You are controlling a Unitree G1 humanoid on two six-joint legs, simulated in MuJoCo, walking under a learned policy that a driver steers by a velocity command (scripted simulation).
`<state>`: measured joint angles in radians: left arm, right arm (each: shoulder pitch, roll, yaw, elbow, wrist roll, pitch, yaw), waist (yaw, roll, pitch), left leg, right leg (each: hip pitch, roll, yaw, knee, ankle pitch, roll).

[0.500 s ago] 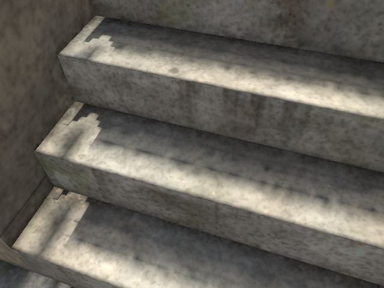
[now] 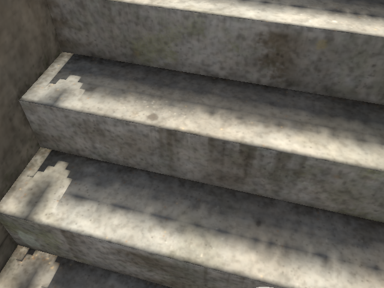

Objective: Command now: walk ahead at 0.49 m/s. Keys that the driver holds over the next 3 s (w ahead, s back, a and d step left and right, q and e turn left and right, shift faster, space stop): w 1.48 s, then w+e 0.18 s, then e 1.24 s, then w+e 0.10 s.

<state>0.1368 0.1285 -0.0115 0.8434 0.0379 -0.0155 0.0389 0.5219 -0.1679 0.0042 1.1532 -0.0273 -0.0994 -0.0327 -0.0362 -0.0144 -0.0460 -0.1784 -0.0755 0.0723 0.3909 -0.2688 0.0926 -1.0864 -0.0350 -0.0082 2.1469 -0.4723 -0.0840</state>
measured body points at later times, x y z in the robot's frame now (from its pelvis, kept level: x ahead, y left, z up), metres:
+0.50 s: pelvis +0.23 -0.07 +0.18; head +0.26 -0.09 +0.63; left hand +0.15 +0.16 +0.05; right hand +0.44 -0.24 +0.08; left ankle +0.31 +0.09 -0.29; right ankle +0.21 -0.14 -0.54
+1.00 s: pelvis +0.51 -0.01 +0.36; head +0.50 -0.01 +0.81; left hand +0.72 +0.19 +0.29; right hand +0.50 -0.25 +0.20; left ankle +0.54 +0.04 -0.35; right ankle +0.51 -0.15 -0.07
